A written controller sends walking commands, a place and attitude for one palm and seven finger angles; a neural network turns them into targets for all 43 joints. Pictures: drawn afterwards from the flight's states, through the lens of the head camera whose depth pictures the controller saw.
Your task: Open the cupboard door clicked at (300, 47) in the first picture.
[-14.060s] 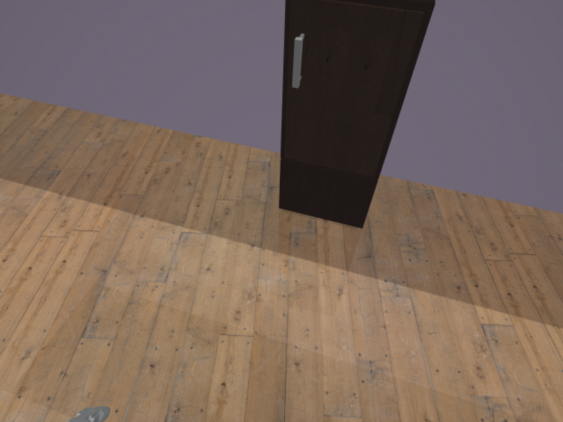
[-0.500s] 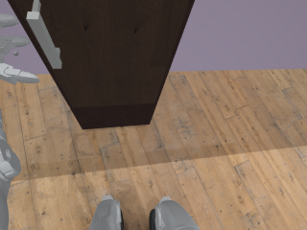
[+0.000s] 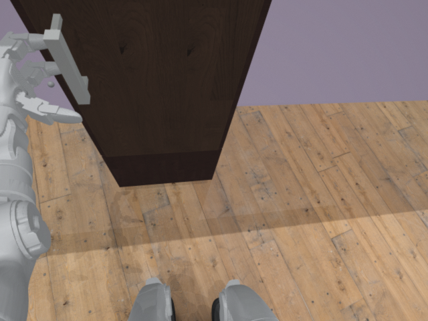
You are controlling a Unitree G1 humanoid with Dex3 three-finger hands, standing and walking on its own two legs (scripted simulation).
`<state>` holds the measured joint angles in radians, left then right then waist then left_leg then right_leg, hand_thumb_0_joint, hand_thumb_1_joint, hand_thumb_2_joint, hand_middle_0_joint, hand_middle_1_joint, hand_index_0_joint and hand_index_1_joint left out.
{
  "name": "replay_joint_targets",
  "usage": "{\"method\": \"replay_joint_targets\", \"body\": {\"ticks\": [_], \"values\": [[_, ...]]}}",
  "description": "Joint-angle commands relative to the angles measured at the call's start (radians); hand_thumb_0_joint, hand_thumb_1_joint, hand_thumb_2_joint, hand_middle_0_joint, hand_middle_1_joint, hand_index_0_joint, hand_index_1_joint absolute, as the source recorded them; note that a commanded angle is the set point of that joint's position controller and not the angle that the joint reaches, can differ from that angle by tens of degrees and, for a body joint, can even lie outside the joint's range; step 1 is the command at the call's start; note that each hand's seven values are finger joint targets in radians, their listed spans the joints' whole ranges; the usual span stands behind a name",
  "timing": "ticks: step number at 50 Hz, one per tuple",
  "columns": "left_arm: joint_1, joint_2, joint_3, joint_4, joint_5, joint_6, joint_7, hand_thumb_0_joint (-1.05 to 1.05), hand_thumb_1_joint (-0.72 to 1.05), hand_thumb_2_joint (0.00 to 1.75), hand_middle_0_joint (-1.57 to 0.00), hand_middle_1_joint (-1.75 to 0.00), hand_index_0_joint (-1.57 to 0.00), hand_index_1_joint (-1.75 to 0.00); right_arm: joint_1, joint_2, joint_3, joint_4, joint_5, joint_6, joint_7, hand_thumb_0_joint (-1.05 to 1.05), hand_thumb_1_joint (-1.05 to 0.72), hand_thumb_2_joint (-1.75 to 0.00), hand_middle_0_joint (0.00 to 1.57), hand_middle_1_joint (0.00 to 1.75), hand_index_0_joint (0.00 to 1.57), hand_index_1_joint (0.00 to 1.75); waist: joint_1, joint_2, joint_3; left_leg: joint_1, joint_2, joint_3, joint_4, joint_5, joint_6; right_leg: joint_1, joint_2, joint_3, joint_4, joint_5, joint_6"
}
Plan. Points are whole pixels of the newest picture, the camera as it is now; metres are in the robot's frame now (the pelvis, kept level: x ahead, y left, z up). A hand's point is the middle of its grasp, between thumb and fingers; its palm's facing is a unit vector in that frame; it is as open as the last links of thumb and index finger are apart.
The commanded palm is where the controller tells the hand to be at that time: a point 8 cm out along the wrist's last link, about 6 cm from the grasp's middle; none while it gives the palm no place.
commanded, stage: slide the fingers in behind the handle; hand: left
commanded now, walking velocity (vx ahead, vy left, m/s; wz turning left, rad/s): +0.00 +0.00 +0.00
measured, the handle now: (71, 63) +0.56 +0.22 +0.07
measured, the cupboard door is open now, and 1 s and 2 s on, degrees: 0 0 0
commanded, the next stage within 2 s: close the thumb around the handle in 0.98 s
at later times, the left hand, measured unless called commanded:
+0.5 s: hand (73, 83) +0.51 +0.21 +0.08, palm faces +0.06 -1.00 +0.01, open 14.0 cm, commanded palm +0.49 +0.25 +0.07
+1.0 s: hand (77, 82) +0.51 +0.20 +0.08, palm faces +0.08 -1.00 +0.00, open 13.9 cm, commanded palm +0.49 +0.24 +0.07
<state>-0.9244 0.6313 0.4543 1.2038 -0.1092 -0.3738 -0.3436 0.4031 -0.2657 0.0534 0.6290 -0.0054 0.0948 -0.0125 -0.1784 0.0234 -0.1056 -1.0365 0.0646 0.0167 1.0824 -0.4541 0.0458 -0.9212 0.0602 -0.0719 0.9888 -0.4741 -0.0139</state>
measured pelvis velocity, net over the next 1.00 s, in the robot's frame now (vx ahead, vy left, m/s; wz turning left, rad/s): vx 0.00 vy -0.01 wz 0.00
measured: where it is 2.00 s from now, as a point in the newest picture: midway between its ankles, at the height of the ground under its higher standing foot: outside the picture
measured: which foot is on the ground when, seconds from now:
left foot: down 0.00-1.00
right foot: down 0.00-1.00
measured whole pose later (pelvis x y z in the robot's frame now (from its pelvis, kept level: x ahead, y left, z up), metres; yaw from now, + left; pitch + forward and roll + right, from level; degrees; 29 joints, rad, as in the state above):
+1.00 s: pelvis +0.00 -0.01 +0.00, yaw +0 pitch +23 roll -4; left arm -0.94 0.56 0.43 1.22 -0.08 -0.40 -0.23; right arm 0.40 -0.26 0.05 0.63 -0.01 0.08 0.00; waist -0.19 0.03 -0.11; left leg -1.03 0.07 0.02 1.08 -0.45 0.03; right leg -0.93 0.06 -0.07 1.01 -0.48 -0.03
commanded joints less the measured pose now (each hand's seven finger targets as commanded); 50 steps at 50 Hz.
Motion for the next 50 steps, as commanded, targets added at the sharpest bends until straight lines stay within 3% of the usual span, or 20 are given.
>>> {"method": "replay_joint_targets", "body": {"ticks": [1,4,7,13,16,19,22,24,29,31,33,35,37,39,42,43,46,47,48,50], "values": [[-0.461,0.252,0.001,-0.191,-0.004,-0.050,0.028,0.00,-0.50,0.30,-0.30,-1.20,-0.30,-1.20,0.179,-0.204,-0.071,-0.031,0.000,-0.010,-0.021,0.00,-0.90,-0.90,0.20,0.30,0.20,0.30,-0.025,0.169,-0.437,0.511,-0.013,-0.106,-0.099,0.394,-0.014,0.018,0.017,0.028,-0.105,0.278,-0.007],[-0.462,0.267,0.022,-0.230,0.003,-0.080,0.053,0.00,-0.50,0.30,-0.30,-1.20,-0.30,-1.20,0.179,-0.204,-0.076,-0.032,-0.007,-0.016,-0.018,0.00,-0.90,-0.90,0.20,0.30,0.20,0.30,-0.013,0.202,-0.504,0.568,-0.009,-0.113,-0.089,0.439,-0.020,0.009,0.018,0.029,-0.094,0.292,-0.010],[-0.440,0.230,0.013,-0.233,-0.002,-0.090,0.061,0.00,-0.50,0.30,-0.30,-1.20,-0.30,-1.20,0.180,-0.199,-0.076,-0.033,-0.011,-0.017,-0.011,0.00,-0.90,-0.90,0.20,0.30,0.20,0.30,-0.008,0.201,-0.518,0.577,-0.012,-0.111,-0.083,0.476,-0.019,0.025,0.020,0.028,-0.087,0.323,-0.012],[-0.441,0.204,-0.006,-0.244,-0.005,-0.083,0.066,0.00,-0.50,0.30,-0.30,-1.20,-0.30,-1.20,0.171,-0.195,-0.079,-0.035,-0.004,-0.013,-0.007,0.00,-0.90,-0.90,0.20,0.30,0.20,0.30,-0.010,0.191,-0.512,0.563,-0.015,-0.099,-0.089,0.456,-0.017,0.048,0.020,0.034,-0.098,0.336,-0.007],[-0.447,0.181,-0.021,-0.220,-0.003,-0.077,0.076,0.00,-0.50,0.30,-0.30,-1.20,-0.30,-1.20,0.170,-0.194,-0.079,-0.032,-0.003,-0.013,-0.008,0.00,-0.90,-0.90,0.20,0.30,0.20,0.30,-0.021,0.149,-0.470,0.522,-0.017,-0.098,-0.095,0.405,-0.013,0.049,0.019,0.034,-0.104,0.306,-0.005],[-0.446,0.163,-0.029,-0.226,-0.001,-0.082,0.087,0.00,-0.50,0.30,-0.30,-1.20,-0.30,-1.20,0.172,-0.189,-0.079,-0.030,-0.006,-0.018,-0.005,0.00,-0.90,-0.90,0.20,0.30,0.20,0.30,-0.016,0.176,-0.486,0.536,-0.017,-0.096,-0.091,0.425,-0.015,0.044,0.017,0.034,-0.099,0.321,-0.007],[-0.444,0.197,-0.002,-0.203,0.001,-0.083,0.096,0.00,-0.50,0.30,-0.30,-1.20,-0.30,-1.20,0.177,-0.192,-0.076,-0.029,-0.007,-0.019,-0.006,0.00,-0.90,-0.90,0.20,0.30,0.20,0.30,-0.014,0.143,-0.462,0.492,-0.021,-0.091,-0.090,0.405,-0.010,0.073,0.017,0.040,-0.098,0.326,-0.007],[-0.433,0.176,-0.016,-0.225,0.005,-0.088,0.099,0.00,-0.50,0.30,-0.30,-1.20,-0.30,-1.20,0.172,-0.188,-0.077,-0.037,-0.007,-0.022,-0.002,0.00,-0.90,-0.90,0.20,0.30,0.20,0.30,-0.004,0.173,-0.503,0.513,-0.022,-0.088,-0.089,0.423,-0.014,0.073,0.015,0.038,-0.092,0.335,-0.008],[-0.458,0.101,-0.064,-0.213,0.006,-0.091,0.117,0.00,-0.50,0.30,-0.30,-1.20,-0.30,-1.20,0.172,-0.183,-0.082,-0.027,-0.009,-0.023,0.005,0.00,-0.90,-0.90,0.20,0.30,0.20,0.30,-0.023,0.167,-0.467,0.530,-0.018,-0.100,-0.090,0.408,-0.018,0.024,0.017,0.031,-0.094,0.305,-0.007],[-0.456,0.147,-0.032,-0.175,0.013,-0.079,0.130,0.00,-0.50,0.30,-0.30,-1.20,-0.30,-1.20,0.176,-0.191,-0.080,-0.026,-0.007,-0.023,0.002,0.00,-0.90,-0.90,0.20,0.30,0.20,0.30,-0.027,0.115,-0.444,0.471,-0.022,-0.094,-0.090,0.360,-0.011,0.044,0.015,0.037,-0.098,0.285,-0.004],[-0.487,0.194,-0.005,-0.205,0.024,-0.090,0.141,0.00,-0.50,0.30,-0.30,-1.20,-0.30,-1.20,0.178,-0.192,-0.077,-0.031,-0.010,-0.025,0.000,0.00,-0.90,-0.90,0.20,0.30,0.20,0.30,-0.015,0.153,-0.482,0.473,-0.026,-0.090,-0.088,0.376,-0.010,0.068,0.013,0.044,-0.089,0.306,-0.005],[-0.479,0.166,-0.025,-0.240,0.031,-0.105,0.145,0.00,-0.50,0.30,-0.30,-1.20,-0.30,-1.20,0.174,-0.183,-0.079,-0.035,-0.012,-0.027,0.004,0.00,-0.90,-0.90,0.20,0.30,0.20,0.30,-0.008,0.188,-0.523,0.513,-0.025,-0.090,-0.083,0.411,-0.015,0.065,0.012,0.043,-0.083,0.324,-0.007],[-0.464,0.185,-0.003,-0.225,0.027,-0.112,0.146,0.00,-0.50,0.30,-0.30,-1.20,-0.30,-1.20,0.180,-0.186,-0.080,-0.030,-0.013,-0.026,0.004,0.00,-0.90,-0.90,0.20,0.30,0.20,0.30,-0.011,0.146,-0.512,0.500,-0.024,-0.091,-0.077,0.415,-0.011,0.078,0.016,0.043,-0.083,0.337,-0.007],[-0.476,0.151,-0.032,-0.222,0.023,-0.107,0.138,0.00,-0.50,0.30,-0.30,-1.20,-0.30,-1.20,0.175,-0.183,-0.079,-0.030,-0.010,-0.027,0.005,0.00,-0.90,-0.90,0.20,0.30,0.20,0.30,-0.018,0.157,-0.509,0.495,-0.026,-0.087,-0.080,0.405,-0.011,0.079,0.015,0.045,-0.088,0.337,-0.004],[-0.447,0.196,0.007,-0.216,0.015,-0.100,0.127,0.00,-0.50,0.30,-0.30,-1.20,-0.30,-1.20,0.180,-0.189,-0.080,-0.031,-0.007,-0.025,-0.001,0.00,-0.90,-0.90,0.20,0.30,0.20,0.30,-0.007,0.146,-0.511,0.476,-0.028,-0.078,-0.080,0.404,-0.007,0.111,0.015,0.052,-0.090,0.357,-0.005],[-0.432,0.170,-0.016,-0.205,0.012,-0.093,0.119,0.00,-0.50,0.30,-0.30,-1.20,-0.30,-1.20,0.174,-0.184,-0.078,-0.034,-0.004,-0.025,0.001,0.00,-0.90,-0.90,0.20,0.30,0.20,0.30,-0.008,0.152,-0.508,0.471,-0.030,-0.072,-0.081,0.404,-0.007,0.115,0.015,0.055,-0.095,0.365,-0.002],[-0.432,0.175,-0.017,-0.171,0.010,-0.078,0.112,0.00,-0.50,0.30,-0.30,-1.20,-0.30,-1.20,0.175,-0.187,-0.077,-0.031,-0.001,-0.023,-0.003,0.00,-0.90,-0.90,0.20,0.30,0.20,0.30,-0.023,0.102,-0.445,0.426,-0.027,-0.073,-0.087,0.353,-0.003,0.105,0.016,0.053,-0.108,0.328,0.001],[-0.449,0.192,-0.005,-0.176,0.007,-0.083,0.112,0.00,-0.50,0.30,-0.30,-1.20,-0.30,-1.20,0.177,-0.188,-0.076,-0.029,-0.002,-0.025,-0.005,0.00,-0.90,-0.90,0.20,0.30,0.20,0.30,-0.023,0.111,-0.434,0.420,-0.029,-0.073,-0.085,0.349,-0.001,0.104,0.015,0.055,-0.107,0.327,-0.001],[-0.454,0.212,0.005,-0.200,0.007,-0.088,0.110,0.00,-0.50,0.30,-0.30,-1.20,-0.30,-1.20,0.176,-0.191,-0.075,-0.033,-0.003,-0.026,-0.006,0.00,-0.90,-0.90,0.20,0.30,0.20,0.30,-0.012,0.126,-0.476,0.427,-0.029,-0.072,-0.085,0.358,-0.002,0.122,0.013,0.059,-0.101,0.335,0.000],[-0.443,0.168,-0.026,-0.218,0.005,-0.096,0.102,0.00,-0.50,0.30,-0.30,-1.20,-0.30,-1.20,0.170,-0.183,-0.078,-0.035,-0.003,-0.029,-0.005,0.00,-0.90,-0.90,0.20,0.30,0.20,0.30,-0.011,0.162,-0.495,0.468,-0.029,-0.074,-0.083,0.386,-0.008,0.104,0.013,0.054,-0.097,0.346,-0.003]]}}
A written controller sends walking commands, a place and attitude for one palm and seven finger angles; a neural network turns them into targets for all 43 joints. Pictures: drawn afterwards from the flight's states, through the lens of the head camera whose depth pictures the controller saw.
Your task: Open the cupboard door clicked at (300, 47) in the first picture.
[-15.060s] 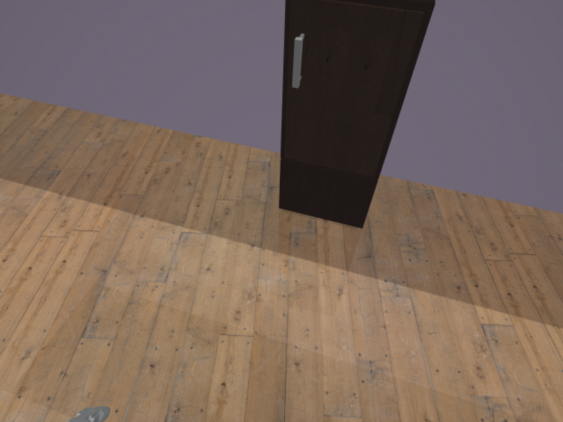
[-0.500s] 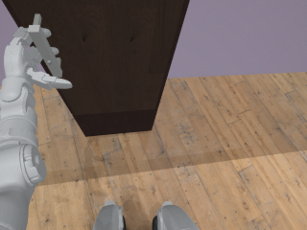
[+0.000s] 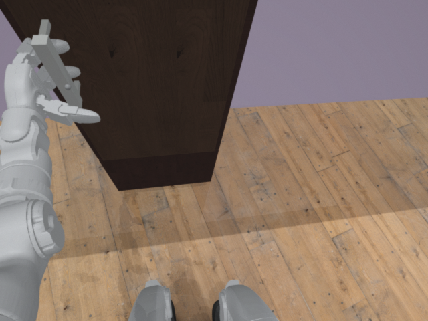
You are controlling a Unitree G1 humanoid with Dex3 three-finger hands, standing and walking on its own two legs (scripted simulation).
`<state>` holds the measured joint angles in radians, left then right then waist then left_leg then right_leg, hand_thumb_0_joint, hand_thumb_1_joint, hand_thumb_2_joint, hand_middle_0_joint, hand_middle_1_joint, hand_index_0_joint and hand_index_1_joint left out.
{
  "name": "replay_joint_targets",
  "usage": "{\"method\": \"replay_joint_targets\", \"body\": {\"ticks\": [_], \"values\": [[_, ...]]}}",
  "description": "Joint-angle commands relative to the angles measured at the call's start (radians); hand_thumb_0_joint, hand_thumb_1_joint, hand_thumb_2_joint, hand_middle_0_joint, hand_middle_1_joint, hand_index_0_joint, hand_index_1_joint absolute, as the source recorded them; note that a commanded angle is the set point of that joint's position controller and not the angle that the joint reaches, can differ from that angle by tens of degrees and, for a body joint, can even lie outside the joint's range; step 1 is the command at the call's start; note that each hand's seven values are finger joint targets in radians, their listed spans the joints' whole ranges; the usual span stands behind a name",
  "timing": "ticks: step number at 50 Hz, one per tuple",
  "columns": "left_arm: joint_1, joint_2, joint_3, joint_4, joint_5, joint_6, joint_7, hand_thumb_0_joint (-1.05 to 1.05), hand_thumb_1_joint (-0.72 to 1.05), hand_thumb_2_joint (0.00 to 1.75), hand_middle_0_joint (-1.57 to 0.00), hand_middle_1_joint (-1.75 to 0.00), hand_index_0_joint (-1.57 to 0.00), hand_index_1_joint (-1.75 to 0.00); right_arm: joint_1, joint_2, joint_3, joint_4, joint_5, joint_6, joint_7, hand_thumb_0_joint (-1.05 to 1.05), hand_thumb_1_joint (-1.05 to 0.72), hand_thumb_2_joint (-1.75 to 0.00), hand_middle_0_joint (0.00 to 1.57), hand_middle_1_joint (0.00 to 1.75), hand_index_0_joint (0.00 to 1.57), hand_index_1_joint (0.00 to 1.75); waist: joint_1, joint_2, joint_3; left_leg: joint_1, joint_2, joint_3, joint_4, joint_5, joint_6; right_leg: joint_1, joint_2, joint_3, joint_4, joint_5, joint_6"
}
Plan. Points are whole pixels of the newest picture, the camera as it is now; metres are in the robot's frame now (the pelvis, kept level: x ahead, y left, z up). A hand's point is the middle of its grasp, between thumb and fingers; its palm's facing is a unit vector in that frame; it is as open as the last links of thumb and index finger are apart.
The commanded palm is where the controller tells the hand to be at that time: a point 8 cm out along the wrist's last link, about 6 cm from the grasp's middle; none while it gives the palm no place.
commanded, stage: close the thumb around the handle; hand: left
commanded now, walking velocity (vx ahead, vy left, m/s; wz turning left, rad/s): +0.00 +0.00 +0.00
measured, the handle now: (62, 68) +0.56 +0.23 +0.07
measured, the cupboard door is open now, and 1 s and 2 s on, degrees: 0 0 48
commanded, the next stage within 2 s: pull the door open along its arc in 0.78 s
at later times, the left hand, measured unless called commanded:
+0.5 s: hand (70, 87) +0.51 +0.21 +0.08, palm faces +0.07 -1.00 -0.01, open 9.1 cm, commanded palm +0.49 +0.25 +0.07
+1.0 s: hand (71, 88) +0.51 +0.21 +0.08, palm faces +0.07 -1.00 -0.01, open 5.7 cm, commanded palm +0.47 +0.25 +0.07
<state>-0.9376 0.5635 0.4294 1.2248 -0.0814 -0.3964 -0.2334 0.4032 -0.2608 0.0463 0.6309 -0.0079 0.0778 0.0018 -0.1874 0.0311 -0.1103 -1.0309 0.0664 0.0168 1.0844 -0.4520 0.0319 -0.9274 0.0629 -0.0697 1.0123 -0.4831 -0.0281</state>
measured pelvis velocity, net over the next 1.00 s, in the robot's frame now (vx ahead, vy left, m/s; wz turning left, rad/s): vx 0.00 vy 0.00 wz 0.00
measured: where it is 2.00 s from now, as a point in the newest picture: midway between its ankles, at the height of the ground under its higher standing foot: outside the picture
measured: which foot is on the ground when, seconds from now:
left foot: down 0.00-1.00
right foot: down 0.00-1.00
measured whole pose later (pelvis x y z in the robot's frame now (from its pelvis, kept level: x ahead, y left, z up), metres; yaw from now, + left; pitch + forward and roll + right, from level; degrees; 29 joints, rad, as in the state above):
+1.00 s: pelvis +0.00 +0.00 +0.00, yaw +0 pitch +22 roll -4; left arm -0.92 0.53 0.40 1.19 -0.09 -0.41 -0.21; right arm 0.40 -0.26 0.04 0.63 -0.01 0.08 0.00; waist -0.18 0.03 -0.12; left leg -1.03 0.06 0.02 1.08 -0.45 0.03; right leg -0.93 0.06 -0.07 1.02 -0.48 -0.03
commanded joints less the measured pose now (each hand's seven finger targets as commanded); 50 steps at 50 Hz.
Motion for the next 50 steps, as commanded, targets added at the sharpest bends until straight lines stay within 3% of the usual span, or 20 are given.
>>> {"method": "replay_joint_targets", "body": {"ticks": [1,4,7,8,12,16,17,18,19,21,23,25,29,32,34,36,42,44,45,50], "values": [[-0.432,0.231,-0.002,-0.238,-0.026,-0.075,-0.010,0.00,-0.50,0.30,-0.30,-1.20,-0.30,-1.20,0.172,-0.189,-0.073,-0.031,0.000,-0.014,-0.019,0.00,-0.90,-0.90,0.20,0.30,0.20,0.30,-0.008,0.143,-0.485,0.469,-0.028,-0.076,-0.083,0.385,0.007,0.099,0.012,0.049,-0.123,0.350,0.012],[-0.414,0.250,0.013,-0.213,-0.027,-0.070,-0.015,0.00,-0.50,0.30,-0.30,-1.20,-0.30,-1.20,0.179,-0.193,-0.074,-0.027,0.001,-0.010,-0.020,0.00,-0.90,-0.90,0.20,0.30,0.20,0.30,-0.003,0.130,-0.478,0.461,-0.028,-0.079,-0.084,0.394,0.006,0.104,0.012,0.047,-0.118,0.360,0.012],[-0.443,0.198,-0.020,-0.254,-0.033,-0.074,-0.013,0.00,-0.33,0.37,-0.31,-1.22,-0.31,-1.22,0.177,-0.190,-0.076,-0.028,-0.002,-0.012,-0.016,0.00,-0.90,-0.90,0.20,0.30,0.20,0.30,-0.008,0.163,-0.488,0.513,-0.026,-0.089,-0.087,0.415,0.003,0.071,0.014,0.039,-0.117,0.348,0.006],[-0.420,0.237,0.016,-0.256,-0.033,-0.074,-0.008,0.00,-0.28,0.40,-0.32,-1.22,-0.32,-1.22,0.178,-0.195,-0.079,-0.027,-0.002,-0.010,-0.017,0.00,-0.90,-0.90,0.20,0.30,0.20,0.30,0.006,0.153,-0.512,0.519,-0.024,-0.088,-0.087,0.423,0.002,0.083,0.014,0.040,-0.117,0.353,0.008],[-0.413,0.191,-0.016,-0.268,-0.030,-0.078,0.000,0.00,-0.05,0.49,-0.33,-1.25,-0.33,-1.25,0.174,-0.187,-0.078,-0.029,-0.003,-0.011,-0.013,0.00,-0.90,-0.90,0.20,0.30,0.20,0.30,0.006,0.166,-0.501,0.524,-0.027,-0.089,-0.087,0.444,0.000,0.081,0.015,0.038,-0.113,0.368,0.005],[-0.419,0.218,0.000,-0.232,-0.024,-0.068,0.015,0.00,0.17,0.59,-0.35,-1.27,-0.35,-1.27,0.170,-0.193,-0.075,-0.026,-0.001,-0.008,-0.013,0.00,-0.90,-0.90,0.20,0.30,0.20,0.30,-0.004,0.123,-0.450,0.482,-0.026,-0.088,-0.097,0.388,0.002,0.079,0.013,0.037,-0.123,0.333,0.009],[-0.426,0.234,0.016,-0.262,-0.023,-0.080,0.019,0.00,0.23,0.61,-0.35,-1.28,-0.35,-1.28,0.173,-0.194,-0.078,-0.030,-0.004,-0.008,-0.014,0.00,-0.90,-0.90,0.20,0.30,0.20,0.30,0.007,0.135,-0.486,0.499,-0.027,-0.091,-0.092,0.412,0.002,0.091,0.014,0.039,-0.115,0.347,0.006],[-0.431,0.211,-0.003,-0.276,-0.020,-0.086,0.020,0.00,0.28,0.64,-0.36,-1.28,-0.36,-1.28,0.164,-0.190,-0.078,-0.033,-0.004,-0.010,-0.013,0.00,-0.90,-0.90,0.20,0.30,0.20,0.30,0.004,0.158,-0.510,0.526,-0.026,-0.091,-0.092,0.430,-0.001,0.081,0.012,0.039,-0.112,0.356,0.007],[-0.417,0.181,-0.024,-0.254,-0.019,-0.085,0.020,0.00,0.34,0.66,-0.36,-1.29,-0.36,-1.29,0.162,-0.185,-0.077,-0.031,-0.003,-0.011,-0.011,0.00,-0.90,-0.90,0.20,0.30,0.20,0.30,0.002,0.156,-0.481,0.526,-0.026,-0.091,-0.092,0.423,-0.003,0.063,0.013,0.036,-0.117,0.344,0.007],[-0.423,0.213,0.000,-0.249,-0.016,-0.088,0.026,0.00,0.45,0.71,-0.37,-1.30,-0.37,-1.30,0.166,-0.192,-0.078,-0.028,-0.005,-0.010,-0.012,0.00,-0.90,-0.90,0.20,0.30,0.20,0.30,0.003,0.145,-0.477,0.518,-0.023,-0.096,-0.096,0.405,-0.004,0.062,0.013,0.033,-0.115,0.323,0.006],[-0.413,0.168,-0.029,-0.253,-0.018,-0.091,0.025,0.00,0.56,0.76,-0.38,-1.31,-0.38,-1.31,0.162,-0.187,-0.078,-0.031,-0.005,-0.010,-0.009,0.00,-0.90,-0.90,0.20,0.30,0.20,0.30,0.003,0.157,-0.488,0.537,-0.025,-0.096,-0.094,0.427,-0.005,0.054,0.013,0.031,-0.112,0.334,0.005],[-0.402,0.189,-0.009,-0.241,-0.020,-0.086,0.027,0.00,0.68,0.80,-0.38,-1.33,-0.38,-1.33,0.165,-0.191,-0.080,-0.031,-0.005,-0.008,-0.009,0.00,-0.90,-0.90,0.20,0.30,0.20,0.30,0.004,0.121,-0.480,0.518,-0.025,-0.094,-0.095,0.419,-0.003,0.071,0.014,0.032,-0.116,0.339,0.007],[-0.392,0.170,-0.021,-0.241,-0.018,-0.088,0.030,0.00,0.90,0.90,-0.40,-1.35,-0.40,-1.35,0.162,-0.186,-0.080,-0.034,-0.004,-0.007,-0.008,0.00,-0.90,-0.90,0.20,0.30,0.20,0.30,0.009,0.133,-0.479,0.521,-0.026,-0.095,-0.098,0.418,-0.005,0.068,0.013,0.031,-0.115,0.336,0.006],[-0.437,0.150,-0.045,-0.237,-0.014,-0.090,0.037,0.00,0.90,0.90,-0.40,-1.35,-0.40,-1.35,0.164,-0.188,-0.078,-0.027,-0.005,-0.009,-0.010,0.00,-0.90,-0.90,0.20,0.30,0.20,0.30,-0.013,0.125,-0.443,0.510,-0.025,-0.100,-0.100,0.377,-0.001,0.035,0.012,0.031,-0.120,0.299,0.006],[-0.453,0.160,-0.043,-0.216,-0.009,-0.088,0.040,0.00,0.90,0.90,-0.40,-1.35,-0.40,-1.35,0.162,-0.190,-0.078,-0.022,-0.005,-0.011,-0.011,0.00,-0.90,-0.90,0.20,0.30,0.20,0.30,-0.016,0.127,-0.437,0.496,-0.026,-0.099,-0.098,0.357,-0.001,0.027,0.010,0.034,-0.123,0.284,0.008],[-0.437,0.204,-0.010,-0.229,-0.009,-0.091,0.039,0.00,0.90,0.90,-0.40,-1.35,-0.40,-1.35,0.166,-0.194,-0.079,-0.025,-0.006,-0.013,-0.013,0.00,-0.90,-0.90,0.20,0.30,0.20,0.30,-0.002,0.127,-0.479,0.490,-0.029,-0.093,-0.094,0.365,0.001,0.063,0.009,0.040,-0.119,0.302,0.007],[-0.440,0.190,-0.020,-0.237,-0.013,-0.091,0.026,0.00,0.90,0.90,-0.40,-1.35,-0.40,-1.35,0.168,-0.190,-0.077,-0.024,-0.005,-0.010,-0.015,0.00,-0.90,-0.90,0.20,0.30,0.20,0.30,-0.004,0.137,-0.480,0.501,-0.028,-0.094,-0.088,0.389,0.002,0.059,0.011,0.039,-0.114,0.320,0.006],[-0.441,0.180,-0.035,-0.211,-0.013,-0.081,0.026,0.00,0.90,0.90,-0.40,-1.35,-0.40,-1.35,0.163,-0.190,-0.075,-0.024,-0.002,-0.010,-0.016,0.00,-0.90,-0.90,0.20,0.30,0.20,0.30,-0.014,0.121,-0.445,0.477,-0.028,-0.092,-0.091,0.356,0.003,0.048,0.010,0.040,-0.124,0.299,0.010],[-0.416,0.198,-0.018,-0.204,-0.014,-0.077,0.025,0.00,0.90,0.90,-0.40,-1.35,-0.40,-1.35,0.164,-0.193,-0.074,-0.027,-0.003,-0.010,-0.016,0.00,-0.90,-0.90,0.20,0.30,0.20,0.30,-0.001,0.122,-0.446,0.462,-0.030,-0.090,-0.096,0.338,0.003,0.062,0.010,0.040,-0.125,0.285,0.009],[-0.283,0.165,-0.024,-0.251,-0.033,-0.068,0.006,0.00,0.90,0.90,-0.40,-1.35,-0.40,-1.35,0.153,-0.186,-0.078,-0.055,0.004,-0.005,-0.012,0.00,-0.90,-0.90,0.20,0.30,0.20,0.30,0.036,0.110,-0.484,0.475,-0.035,-0.074,-0.110,0.380,0.003,0.132,0.010,0.039,-0.123,0.347,0.008]]}}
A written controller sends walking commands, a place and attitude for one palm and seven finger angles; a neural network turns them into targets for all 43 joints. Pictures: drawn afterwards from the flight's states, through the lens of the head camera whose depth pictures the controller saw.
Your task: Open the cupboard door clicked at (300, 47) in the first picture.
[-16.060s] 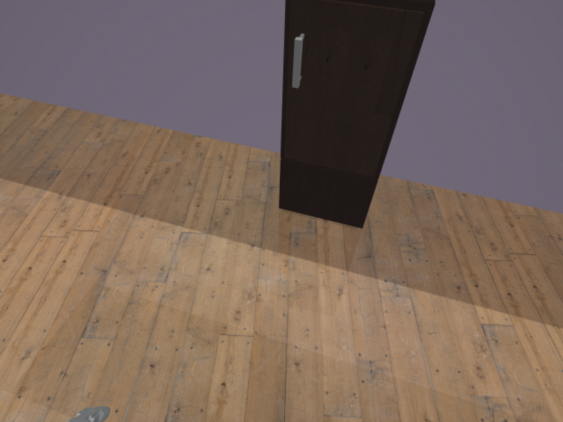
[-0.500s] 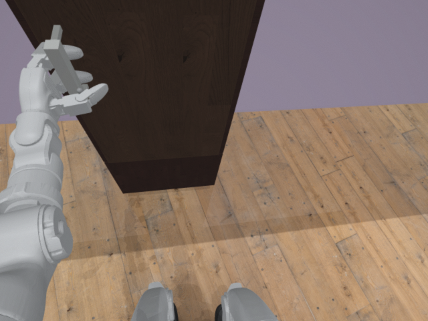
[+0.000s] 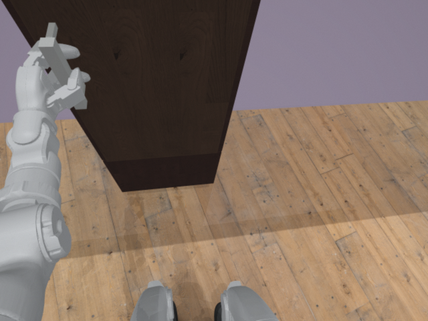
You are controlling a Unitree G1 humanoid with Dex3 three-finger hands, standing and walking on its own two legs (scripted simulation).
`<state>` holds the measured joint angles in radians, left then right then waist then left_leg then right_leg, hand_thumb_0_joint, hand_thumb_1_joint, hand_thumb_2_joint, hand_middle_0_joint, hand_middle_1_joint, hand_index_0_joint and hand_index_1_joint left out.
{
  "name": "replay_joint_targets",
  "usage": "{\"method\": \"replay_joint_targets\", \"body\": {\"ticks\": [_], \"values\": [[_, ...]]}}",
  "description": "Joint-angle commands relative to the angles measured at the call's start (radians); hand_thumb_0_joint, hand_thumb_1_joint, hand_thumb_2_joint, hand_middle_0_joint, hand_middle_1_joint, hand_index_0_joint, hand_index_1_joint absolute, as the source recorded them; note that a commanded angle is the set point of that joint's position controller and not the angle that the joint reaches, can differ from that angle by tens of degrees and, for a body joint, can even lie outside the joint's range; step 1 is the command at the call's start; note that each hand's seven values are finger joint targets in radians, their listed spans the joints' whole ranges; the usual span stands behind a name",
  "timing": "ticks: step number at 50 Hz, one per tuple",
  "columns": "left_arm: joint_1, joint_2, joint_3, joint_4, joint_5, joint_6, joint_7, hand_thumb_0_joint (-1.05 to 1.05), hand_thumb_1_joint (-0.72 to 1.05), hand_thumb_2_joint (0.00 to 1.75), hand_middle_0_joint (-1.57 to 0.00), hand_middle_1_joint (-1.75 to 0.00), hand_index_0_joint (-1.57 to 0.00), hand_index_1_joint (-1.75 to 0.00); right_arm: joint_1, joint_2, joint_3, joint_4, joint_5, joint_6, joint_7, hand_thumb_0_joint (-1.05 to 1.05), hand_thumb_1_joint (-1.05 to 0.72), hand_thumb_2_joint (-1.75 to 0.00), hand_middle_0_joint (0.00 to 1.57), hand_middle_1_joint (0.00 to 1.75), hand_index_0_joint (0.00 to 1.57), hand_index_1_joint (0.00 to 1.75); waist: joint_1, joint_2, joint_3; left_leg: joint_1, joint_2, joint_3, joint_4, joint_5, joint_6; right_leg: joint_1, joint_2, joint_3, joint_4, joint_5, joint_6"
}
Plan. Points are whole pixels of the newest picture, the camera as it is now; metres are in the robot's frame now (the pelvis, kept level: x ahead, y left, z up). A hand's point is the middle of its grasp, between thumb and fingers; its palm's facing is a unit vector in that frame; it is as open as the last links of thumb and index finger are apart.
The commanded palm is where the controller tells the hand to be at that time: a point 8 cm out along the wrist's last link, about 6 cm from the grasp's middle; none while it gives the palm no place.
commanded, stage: pull the door open along its arc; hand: left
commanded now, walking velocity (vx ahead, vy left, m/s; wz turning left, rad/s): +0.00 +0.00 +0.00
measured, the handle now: (67, 69) +0.57 +0.23 +0.07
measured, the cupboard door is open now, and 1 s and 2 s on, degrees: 0 48 47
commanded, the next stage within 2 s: open thumb and fingers to let go in 0.92 s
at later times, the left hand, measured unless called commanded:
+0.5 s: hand (101, 141) +0.40 +0.15 +0.08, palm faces +0.33 -0.94 +0.08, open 6.0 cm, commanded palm +0.34 +0.19 +0.07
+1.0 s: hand (177, 202) +0.30 +0.04 +0.08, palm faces +0.35 -0.94 -0.02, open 6.1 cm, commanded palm +0.26 +0.08 +0.07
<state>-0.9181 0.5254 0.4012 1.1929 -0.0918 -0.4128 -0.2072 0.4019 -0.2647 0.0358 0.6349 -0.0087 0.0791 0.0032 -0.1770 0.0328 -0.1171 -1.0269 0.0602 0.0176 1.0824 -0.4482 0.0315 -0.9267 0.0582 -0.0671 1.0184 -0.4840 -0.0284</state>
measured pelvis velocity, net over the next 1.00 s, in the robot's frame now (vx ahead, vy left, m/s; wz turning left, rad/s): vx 0.01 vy -0.04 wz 0.07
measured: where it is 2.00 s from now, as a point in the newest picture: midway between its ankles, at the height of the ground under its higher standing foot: outside the picture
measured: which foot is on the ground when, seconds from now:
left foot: down 0.00-1.00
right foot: down 0.00-1.00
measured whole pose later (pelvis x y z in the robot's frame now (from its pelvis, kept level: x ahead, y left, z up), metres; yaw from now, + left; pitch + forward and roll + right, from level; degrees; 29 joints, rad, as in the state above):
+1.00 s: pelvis +0.01 -0.04 +0.02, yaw +4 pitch +10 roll +0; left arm 0.11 -0.09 -0.25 0.15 0.09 -0.25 0.55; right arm 0.22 -0.17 0.01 0.55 -0.06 0.02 0.04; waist -0.02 0.03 -0.15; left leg -0.70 0.02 -0.01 0.94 -0.42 -0.02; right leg -0.62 0.03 -0.09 0.95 -0.52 -0.07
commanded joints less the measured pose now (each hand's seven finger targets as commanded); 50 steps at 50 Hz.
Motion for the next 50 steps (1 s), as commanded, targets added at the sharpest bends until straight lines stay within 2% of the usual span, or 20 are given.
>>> {"method": "replay_joint_targets", "body": {"ticks": [1,7,10,12,15,16,17,21,22,25,27,31,32,34,37,39,42,45,47,50], "values": [[-0.286,0.207,0.012,-0.249,-0.030,-0.052,-0.022,0.00,0.90,0.90,-0.40,-1.35,-0.40,-1.35,0.151,-0.182,-0.070,-0.066,0.006,-0.005,-0.012,0.00,-0.90,-0.90,0.20,0.30,0.20,0.30,0.032,0.113,-0.487,0.479,-0.030,-0.070,-0.113,0.383,0.003,0.149,0.015,0.037,-0.132,0.360,0.009],[-0.039,0.133,0.000,-0.371,-0.071,-0.040,-0.029,0.00,0.90,0.90,-0.40,-1.35,-0.40,-1.35,0.118,-0.170,-0.081,-0.111,0.020,0.003,-0.001,0.00,-0.90,-0.90,0.20,0.30,0.20,0.30,0.076,0.058,-0.482,0.479,-0.041,-0.045,-0.139,0.441,0.008,0.252,0.018,0.037,-0.145,0.463,0.008],[0.098,0.062,-0.041,-0.491,-0.099,-0.029,-0.028,0.00,0.90,0.90,-0.40,-1.35,-0.40,-1.35,0.084,-0.159,-0.087,-0.136,0.031,0.002,0.005,0.00,-0.90,-0.90,0.20,0.30,0.20,0.30,0.096,0.031,-0.458,0.477,-0.043,-0.031,-0.164,0.449,0.006,0.306,0.013,0.036,-0.157,0.506,0.012],[0.226,0.022,-0.054,-0.581,-0.113,-0.025,-0.019,0.00,0.90,0.90,-0.40,-1.35,-0.40,-1.35,0.065,-0.154,-0.090,-0.156,0.034,-0.007,0.013,0.00,-0.90,-0.90,0.20,0.30,0.20,0.30,0.118,0.064,-0.459,0.510,-0.046,-0.021,-0.169,0.496,0.007,0.321,0.011,0.037,-0.159,0.543,0.009],[0.333,-0.043,-0.096,-0.678,-0.124,-0.015,0.004,0.00,0.90,0.90,-0.40,-1.35,-0.40,-1.35,0.033,-0.144,-0.093,-0.170,0.039,-0.016,0.018,0.00,-0.90,-0.90,0.20,0.30,0.20,0.30,0.120,0.025,-0.395,0.510,-0.043,-0.019,-0.187,0.490,0.003,0.320,0.009,0.031,-0.168,0.542,0.014],[0.330,-0.086,0.039,-0.737,-0.195,-0.004,0.154,0.00,0.90,0.90,-0.40,-1.35,-0.40,-1.35,-0.010,-0.110,-0.090,-0.172,0.030,-0.030,0.016,0.00,-0.90,-0.90,0.20,0.30,0.20,0.30,0.206,0.026,-0.381,0.472,-0.047,-0.012,-0.201,0.482,-0.010,0.338,0.005,0.016,-0.174,0.509,0.014],[0.381,-0.147,-0.035,-0.752,-0.160,0.002,0.236,0.00,0.90,0.90,-0.40,-1.35,-0.40,-1.35,-0.014,-0.110,-0.087,-0.168,0.024,-0.045,0.021,0.00,-0.90,-0.90,0.20,0.30,0.20,0.30,0.175,0.007,-0.358,0.474,-0.045,-0.020,-0.199,0.476,-0.014,0.324,0.009,0.010,-0.163,0.496,0.016],[0.499,-0.294,-0.140,-0.913,-0.053,0.010,0.468,0.00,0.90,0.90,-0.40,-1.35,-0.40,-1.35,-0.047,-0.092,-0.092,-0.169,-0.011,-0.056,0.048,0.00,-0.90,-0.90,0.20,0.30,0.20,0.30,0.176,0.014,-0.387,0.518,-0.040,-0.022,-0.190,0.539,-0.026,0.325,-0.005,0.004,-0.135,0.511,0.013],[0.525,-0.317,-0.159,-0.941,-0.023,0.013,0.524,0.00,0.90,0.90,-0.40,-1.35,-0.40,-1.35,-0.055,-0.088,-0.094,-0.173,-0.021,-0.056,0.052,0.00,-0.90,-0.90,0.20,0.30,0.20,0.30,0.178,-0.015,-0.399,0.520,-0.039,-0.026,-0.181,0.550,-0.024,0.335,-0.003,0.005,-0.129,0.519,0.012],[0.536,-0.452,-0.273,-0.993,0.063,0.038,0.677,0.00,0.90,0.90,-0.40,-1.35,-0.40,-1.35,-0.100,-0.071,-0.094,-0.173,-0.036,-0.050,0.062,0.00,-0.90,-0.90,0.20,0.30,0.20,0.30,0.167,-0.021,-0.371,0.516,-0.041,-0.029,-0.183,0.509,-0.027,0.331,-0.013,0.003,-0.131,0.497,0.009],[0.533,-0.500,-0.355,-1.010,0.130,0.053,0.733,0.00,0.90,0.90,-0.40,-1.35,-0.40,-1.35,-0.113,-0.067,-0.098,-0.172,-0.048,-0.047,0.059,0.00,-0.90,-0.90,0.20,0.30,0.20,0.30,0.143,-0.078,-0.355,0.503,-0.041,-0.036,-0.180,0.468,-0.023,0.327,-0.013,0.005,-0.137,0.482,0.009],[0.527,-0.594,-0.489,-1.054,0.199,0.064,0.764,0.00,0.90,0.90,-0.40,-1.35,-0.40,-1.35,-0.164,-0.052,-0.097,-0.180,-0.054,-0.043,0.045,0.00,-0.90,-0.90,0.20,0.30,0.20,0.30,0.132,-0.061,-0.320,0.511,-0.049,-0.034,-0.195,0.366,-0.020,0.322,-0.025,0.016,-0.167,0.424,0.003],[0.538,-0.608,-0.513,-1.060,0.204,0.069,0.765,0.00,0.90,0.90,-0.40,-1.35,-0.40,-1.35,-0.172,-0.048,-0.095,-0.183,-0.057,-0.044,0.039,0.00,-0.90,-0.90,0.20,0.30,0.20,0.30,0.123,-0.080,-0.311,0.508,-0.049,-0.032,-0.193,0.348,-0.015,0.321,-0.026,0.022,-0.180,0.416,0.004],[0.545,-0.647,-0.560,-1.078,0.208,0.071,0.764,0.00,0.90,0.90,-0.40,-1.35,-0.40,-1.35,-0.199,-0.037,-0.089,-0.185,-0.052,-0.046,0.033,0.00,-0.90,-0.90,0.20,0.30,0.20,0.30,0.128,-0.042,-0.285,0.514,-0.052,-0.033,-0.207,0.314,-0.019,0.320,-0.033,0.021,-0.190,0.381,-0.001],[0.633,-0.688,-0.607,-1.095,0.207,0.076,0.761,0.00,0.90,0.90,-0.40,-1.35,-0.40,-1.35,-0.220,-0.026,-0.084,-0.197,-0.054,-0.057,0.027,0.00,-0.90,-0.90,0.20,0.30,0.20,0.30,0.132,-0.077,-0.275,0.513,-0.052,-0.037,-0.214,0.296,-0.016,0.334,-0.035,0.022,-0.205,0.366,-0.001],[0.676,-0.719,-0.640,-1.136,0.201,0.077,0.760,0.00,0.90,0.90,-0.40,-1.35,-0.40,-1.35,-0.240,-0.018,-0.079,-0.208,-0.051,-0.067,0.028,0.00,-0.90,-0.90,0.20,0.30,0.20,0.30,0.139,-0.051,-0.272,0.519,-0.056,-0.033,-0.217,0.287,-0.016,0.343,-0.041,0.023,-0.211,0.363,-0.003],[0.797,-0.745,-0.683,-1.170,0.210,0.091,0.758,0.00,0.90,0.90,-0.40,-1.35,-0.40,-1.35,-0.252,-0.010,-0.072,-0.226,-0.051,-0.086,0.029,0.00,-0.90,-0.90,0.20,0.30,0.20,0.30,0.144,-0.095,-0.260,0.501,-0.057,-0.035,-0.214,0.277,-0.014,0.368,-0.048,0.029,-0.221,0.380,0.001],[0.892,-0.754,-0.699,-1.236,0.217,0.100,0.762,0.00,0.90,0.90,-0.40,-1.35,-0.40,-1.35,-0.267,0.000,-0.065,-0.242,-0.050,-0.102,0.028,0.00,-0.90,-0.90,0.20,0.30,0.20,0.30,0.157,-0.086,-0.263,0.495,-0.065,-0.033,-0.214,0.261,-0.015,0.389,-0.059,0.040,-0.227,0.396,0.007],[0.963,-0.755,-0.698,-1.252,0.201,0.119,0.761,0.00,0.90,0.90,-0.40,-1.35,-0.40,-1.35,-0.279,0.003,-0.057,-0.252,-0.043,-0.109,0.028,0.00,-0.90,-0.90,0.20,0.30,0.20,0.30,0.167,-0.105,-0.229,0.481,-0.068,-0.036,-0.221,0.239,-0.018,0.404,-0.062,0.043,-0.247,0.378,0.007],[0.837,-0.728,-0.654,-1.227,0.189,0.128,0.789,0.00,0.90,0.90,-0.40,-1.35,-0.40,-1.35,-0.302,0.003,-0.049,-0.232,-0.049,-0.114,0.013,0.00,-0.90,-0.90,0.20,0.30,0.20,0.30,0.151,-0.116,-0.175,0.444,-0.077,-0.038,-0.201,0.166,-0.020,0.351,-0.081,0.080,-0.282,0.282,0.022]]}}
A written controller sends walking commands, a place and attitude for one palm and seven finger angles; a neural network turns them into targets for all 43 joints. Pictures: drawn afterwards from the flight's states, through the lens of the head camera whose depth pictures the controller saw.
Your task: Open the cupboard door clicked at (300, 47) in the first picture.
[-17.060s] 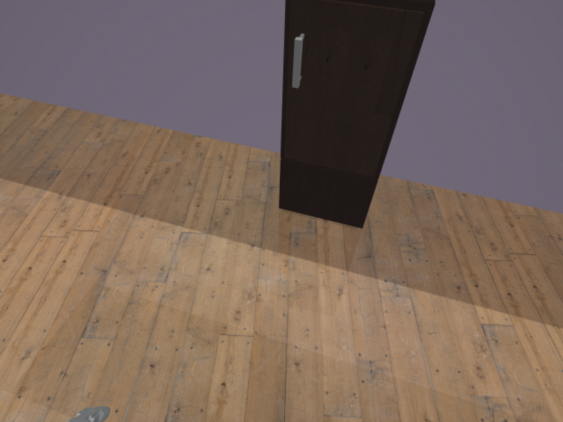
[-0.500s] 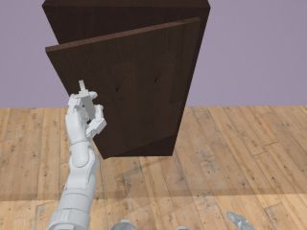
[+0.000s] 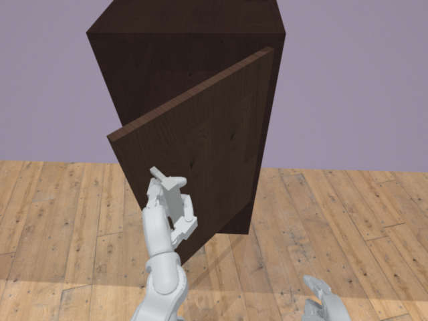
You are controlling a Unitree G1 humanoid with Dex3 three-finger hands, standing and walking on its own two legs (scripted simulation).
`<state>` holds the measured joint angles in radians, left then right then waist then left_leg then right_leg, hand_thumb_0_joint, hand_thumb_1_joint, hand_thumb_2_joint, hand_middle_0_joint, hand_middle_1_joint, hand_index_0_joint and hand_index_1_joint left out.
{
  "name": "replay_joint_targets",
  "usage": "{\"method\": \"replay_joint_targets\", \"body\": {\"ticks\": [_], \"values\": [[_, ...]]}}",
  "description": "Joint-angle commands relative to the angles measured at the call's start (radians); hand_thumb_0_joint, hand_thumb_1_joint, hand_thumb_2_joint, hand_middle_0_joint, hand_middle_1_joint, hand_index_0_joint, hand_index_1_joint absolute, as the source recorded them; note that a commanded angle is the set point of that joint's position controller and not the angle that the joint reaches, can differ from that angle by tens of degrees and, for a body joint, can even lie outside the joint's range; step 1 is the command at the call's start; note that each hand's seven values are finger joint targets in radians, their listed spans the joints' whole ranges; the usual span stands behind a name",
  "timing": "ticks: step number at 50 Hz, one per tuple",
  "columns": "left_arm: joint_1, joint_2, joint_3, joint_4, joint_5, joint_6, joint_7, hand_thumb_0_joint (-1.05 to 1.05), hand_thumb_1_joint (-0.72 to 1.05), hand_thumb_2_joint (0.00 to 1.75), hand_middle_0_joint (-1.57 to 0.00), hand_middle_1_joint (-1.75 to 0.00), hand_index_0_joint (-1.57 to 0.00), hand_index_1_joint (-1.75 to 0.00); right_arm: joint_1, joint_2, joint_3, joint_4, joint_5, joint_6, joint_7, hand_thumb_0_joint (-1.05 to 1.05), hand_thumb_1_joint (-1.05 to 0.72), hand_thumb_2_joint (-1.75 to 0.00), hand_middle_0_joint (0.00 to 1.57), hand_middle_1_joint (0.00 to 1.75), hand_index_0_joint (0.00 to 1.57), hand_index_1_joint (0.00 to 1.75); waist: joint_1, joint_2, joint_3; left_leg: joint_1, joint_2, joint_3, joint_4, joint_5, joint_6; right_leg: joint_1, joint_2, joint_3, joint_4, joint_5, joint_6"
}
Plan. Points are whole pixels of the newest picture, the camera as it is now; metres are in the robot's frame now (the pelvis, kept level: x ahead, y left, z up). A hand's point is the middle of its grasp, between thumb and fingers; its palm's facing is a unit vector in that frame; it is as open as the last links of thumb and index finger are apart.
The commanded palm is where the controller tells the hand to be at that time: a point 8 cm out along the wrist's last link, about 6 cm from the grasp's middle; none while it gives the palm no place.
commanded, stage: open thumb and fingers to let go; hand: left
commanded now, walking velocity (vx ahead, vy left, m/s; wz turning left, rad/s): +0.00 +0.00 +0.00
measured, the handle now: (168, 199) +0.33 +0.10 +0.05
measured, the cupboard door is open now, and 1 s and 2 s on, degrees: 48 47 49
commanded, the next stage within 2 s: slide the hand sideways off the handle in 0.84 s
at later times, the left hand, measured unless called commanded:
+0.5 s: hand (187, 218) +0.29 +0.06 +0.05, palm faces +0.36 -0.93 -0.01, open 11.8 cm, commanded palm +0.25 +0.10 +0.05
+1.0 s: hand (188, 222) +0.29 +0.06 +0.05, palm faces +0.25 -0.97 -0.03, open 15.3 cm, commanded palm +0.25 +0.11 +0.05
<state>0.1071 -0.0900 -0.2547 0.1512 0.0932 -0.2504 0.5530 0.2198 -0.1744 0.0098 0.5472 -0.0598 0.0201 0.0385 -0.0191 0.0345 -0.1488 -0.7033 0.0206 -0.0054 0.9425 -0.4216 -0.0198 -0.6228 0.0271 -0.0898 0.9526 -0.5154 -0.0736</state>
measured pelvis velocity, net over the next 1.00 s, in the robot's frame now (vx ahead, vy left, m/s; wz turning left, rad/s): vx -0.01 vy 0.00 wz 0.01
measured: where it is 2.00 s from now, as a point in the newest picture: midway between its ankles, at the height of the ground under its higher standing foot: outside the picture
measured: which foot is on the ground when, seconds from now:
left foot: down 0.00-1.00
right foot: down 0.00-1.00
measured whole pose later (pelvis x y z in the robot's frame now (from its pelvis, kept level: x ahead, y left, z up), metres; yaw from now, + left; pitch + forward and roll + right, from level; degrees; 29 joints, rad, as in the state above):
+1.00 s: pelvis -0.01 +0.00 -0.01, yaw +1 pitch +11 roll +0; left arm 0.07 -0.08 -0.24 0.19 0.09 -0.27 0.49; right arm 0.20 -0.18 0.02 0.56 -0.06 0.00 0.02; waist -0.01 0.03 -0.15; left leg -0.75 0.01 -0.01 0.98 -0.42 -0.02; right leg -0.67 0.02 -0.10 1.00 -0.52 -0.07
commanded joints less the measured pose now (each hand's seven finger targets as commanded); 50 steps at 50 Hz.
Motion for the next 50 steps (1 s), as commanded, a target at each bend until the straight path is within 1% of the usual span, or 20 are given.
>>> {"method": "replay_joint_targets", "body": {"ticks": [1,2,4,7,12,17,21,23,26,28,29,32,34,41,42,43,47,48,49,50], "values": [[-0.287,-0.073,0.042,-0.168,0.002,-0.037,0.045,0.00,0.90,0.90,-0.40,-1.35,-0.40,-1.35,-0.123,-0.089,-0.020,-0.124,-0.002,-0.055,-0.029,0.00,-0.90,-0.90,0.20,0.30,0.20,0.30,-0.020,-0.124,-0.128,0.103,-0.040,-0.018,-0.052,0.116,0.031,0.027,-0.060,0.125,-0.231,0.275,0.074],[-0.282,-0.055,0.063,-0.165,0.004,-0.040,0.050,0.00,0.83,0.87,-0.40,-1.34,-0.40,-1.34,-0.126,-0.086,-0.023,-0.119,-0.004,-0.054,-0.035,0.00,-0.90,-0.90,0.20,0.30,0.20,0.30,-0.010,-0.144,-0.123,0.088,-0.041,-0.021,-0.050,0.107,0.031,0.038,-0.063,0.141,-0.247,0.237,0.073],[-0.282,-0.078,0.053,-0.134,0.006,-0.043,0.049,0.00,0.69,0.81,-0.38,-1.33,-0.38,-1.33,-0.132,-0.081,-0.022,-0.114,-0.007,-0.057,-0.037,0.00,-0.90,-0.90,0.20,0.30,0.20,0.30,-0.007,-0.131,-0.149,0.086,-0.045,-0.019,-0.047,0.105,0.030,0.049,-0.076,0.163,-0.252,0.249,0.078],[-0.246,-0.067,0.059,-0.156,0.007,-0.056,0.036,0.00,0.48,0.72,-0.37,-1.30,-0.37,-1.30,-0.111,-0.080,-0.032,-0.116,-0.007,-0.060,-0.036,0.00,-0.90,-0.90,0.20,0.30,0.20,0.30,0.008,-0.134,-0.222,0.086,-0.044,-0.020,-0.048,0.157,0.028,0.110,-0.078,0.163,-0.218,0.390,0.081],[-0.200,-0.059,0.058,-0.176,-0.002,-0.068,0.007,0.00,0.13,0.57,-0.35,-1.27,-0.35,-1.27,-0.094,-0.083,-0.035,-0.119,-0.004,-0.059,-0.034,0.00,-0.90,-0.90,0.20,0.30,0.20,0.30,0.001,-0.144,-0.219,0.082,-0.043,-0.017,-0.043,0.183,0.028,0.136,-0.086,0.166,-0.204,0.515,0.093],[-0.217,-0.050,0.056,-0.183,-0.002,-0.084,-0.003,0.00,-0.22,0.42,-0.32,-1.23,-0.32,-1.23,-0.094,-0.087,-0.036,-0.118,-0.005,-0.059,-0.038,0.00,-0.90,-0.90,0.20,0.30,0.20,0.30,-0.013,-0.165,-0.183,0.068,-0.041,-0.022,-0.037,0.151,0.030,0.105,-0.089,0.174,-0.216,0.451,0.096],[-0.222,-0.049,0.057,-0.192,0.001,-0.100,-0.003,0.00,-0.50,0.30,-0.30,-1.20,-0.30,-1.20,-0.092,-0.088,-0.039,-0.115,-0.004,-0.060,-0.039,0.00,-0.90,-0.90,0.20,0.30,0.20,0.30,-0.007,-0.120,-0.214,0.076,-0.042,-0.018,-0.032,0.157,0.029,0.098,-0.087,0.167,-0.198,0.442,0.090],[-0.218,-0.055,0.052,-0.179,0.004,-0.097,-0.002,0.00,-0.50,0.30,-0.30,-1.20,-0.30,-1.20,-0.093,-0.089,-0.040,-0.116,-0.004,-0.059,-0.040,0.00,-0.90,-0.90,0.20,0.30,0.20,0.30,-0.008,-0.143,-0.215,0.079,-0.039,-0.021,-0.033,0.163,0.031,0.089,-0.081,0.153,-0.190,0.440,0.087],[-0.236,-0.077,0.030,-0.192,0.010,-0.098,0.006,0.00,-0.50,0.30,-0.27,-1.05,-0.27,-1.05,-0.089,-0.090,-0.042,-0.119,-0.003,-0.063,-0.039,0.00,-0.90,-0.90,0.20,0.30,0.20,0.30,-0.011,-0.110,-0.235,0.104,-0.038,-0.017,-0.035,0.172,0.032,0.071,-0.070,0.129,-0.174,0.431,0.080],[-0.210,-0.075,0.032,-0.177,0.008,-0.088,0.006,0.00,-0.50,0.30,-0.26,-0.95,-0.26,-0.95,-0.088,-0.091,-0.041,-0.125,-0.002,-0.062,-0.038,0.00,-0.90,-0.90,0.20,0.30,0.20,0.30,-0.008,-0.128,-0.222,0.099,-0.037,-0.018,-0.039,0.172,0.033,0.066,-0.063,0.116,-0.172,0.417,0.077],[-0.248,-0.085,0.020,-0.189,0.006,-0.088,0.009,0.00,-0.50,0.30,-0.25,-0.90,-0.25,-0.90,-0.090,-0.092,-0.040,-0.123,-0.002,-0.063,-0.039,0.00,-0.90,-0.90,0.20,0.30,0.20,0.30,-0.018,-0.125,-0.222,0.106,-0.037,-0.018,-0.037,0.171,0.035,0.058,-0.063,0.118,-0.174,0.420,0.079],[-0.222,-0.076,0.025,-0.191,0.014,-0.080,0.017,0.00,-0.50,0.30,-0.22,-0.75,-0.22,-0.75,-0.090,-0.092,-0.041,-0.130,-0.001,-0.064,-0.038,0.00,-0.90,-0.90,0.20,0.30,0.20,0.30,-0.004,-0.108,-0.227,0.110,-0.036,-0.018,-0.041,0.178,0.034,0.060,-0.056,0.108,-0.169,0.397,0.069],[-0.256,-0.096,0.007,-0.184,0.017,-0.077,0.024,0.00,-0.50,0.30,-0.21,-0.65,-0.21,-0.65,-0.092,-0.090,-0.037,-0.127,-0.001,-0.065,-0.037,0.00,-0.90,-0.90,0.20,0.30,0.20,0.30,-0.014,-0.103,-0.211,0.115,-0.034,-0.020,-0.040,0.171,0.034,0.036,-0.052,0.098,-0.166,0.371,0.067],[-0.244,-0.102,0.016,-0.181,0.007,-0.064,0.037,0.00,-0.50,0.30,-0.15,-0.30,-0.15,-0.30,-0.100,-0.087,-0.034,-0.134,-0.003,-0.069,-0.034,0.00,-0.90,-0.90,0.20,0.30,0.20,0.30,0.000,-0.114,-0.223,0.117,-0.036,-0.019,-0.043,0.166,0.032,0.041,-0.045,0.089,-0.166,0.349,0.065],[-0.247,-0.087,0.028,-0.181,0.009,-0.060,0.040,0.00,-0.50,0.30,-0.15,-0.30,-0.15,-0.30,-0.106,-0.088,-0.035,-0.134,-0.001,-0.069,-0.035,0.00,-0.90,-0.90,0.20,0.30,0.20,0.30,0.007,-0.104,-0.218,0.114,-0.035,-0.020,-0.046,0.167,0.032,0.039,-0.041,0.086,-0.164,0.328,0.059],[-0.256,-0.110,0.016,-0.176,0.007,-0.056,0.042,0.00,-0.50,0.30,-0.15,-0.30,-0.15,-0.30,-0.110,-0.086,-0.032,-0.133,-0.003,-0.069,-0.034,0.00,-0.90,-0.90,0.20,0.30,0.20,0.30,0.002,-0.094,-0.214,0.121,-0.035,-0.017,-0.045,0.167,0.033,0.027,-0.040,0.082,-0.163,0.326,0.060],[-0.257,-0.098,0.031,-0.169,0.003,-0.050,0.043,0.00,-0.50,0.30,-0.15,-0.30,-0.15,-0.30,-0.111,-0.087,-0.031,-0.132,-0.002,-0.068,-0.032,0.00,-0.90,-0.90,0.20,0.30,0.20,0.30,0.007,-0.111,-0.201,0.108,-0.036,-0.022,-0.047,0.155,0.032,0.030,-0.038,0.084,-0.170,0.298,0.058],[-0.257,0.014,-0.168,-0.180,0.094,-0.093,-0.166,0.00,-0.50,0.30,-0.15,-0.30,-0.15,-0.30,-0.058,-0.131,-0.027,-0.112,0.008,-0.062,-0.022,0.00,-0.90,-0.90,0.20,0.30,0.20,0.30,-0.084,-0.154,-0.128,0.104,-0.040,-0.018,-0.036,0.164,0.052,-0.020,-0.044,0.113,-0.153,0.385,0.067],[-0.318,0.097,-0.071,-0.240,0.051,-0.143,-0.281,0.00,-0.50,0.30,-0.15,-0.30,-0.15,-0.30,-0.046,-0.124,-0.037,-0.132,0.013,-0.060,-0.029,0.00,-0.90,-0.90,0.20,0.30,0.20,0.30,-0.057,-0.121,-0.207,0.101,-0.041,-0.018,-0.022,0.179,0.056,0.024,-0.053,0.122,-0.135,0.435,0.066],[-0.302,0.140,-0.053,-0.267,0.027,-0.172,-0.373,0.00,-0.50,0.30,-0.15,-0.30,-0.15,-0.30,-0.056,-0.127,-0.035,-0.144,0.019,-0.061,-0.035,0.00,-0.90,-0.90,0.20,0.30,0.20,0.30,-0.038,-0.070,-0.250,0.106,-0.045,-0.014,-0.017,0.175,0.055,0.054,-0.058,0.142,-0.128,0.454,0.065]]}}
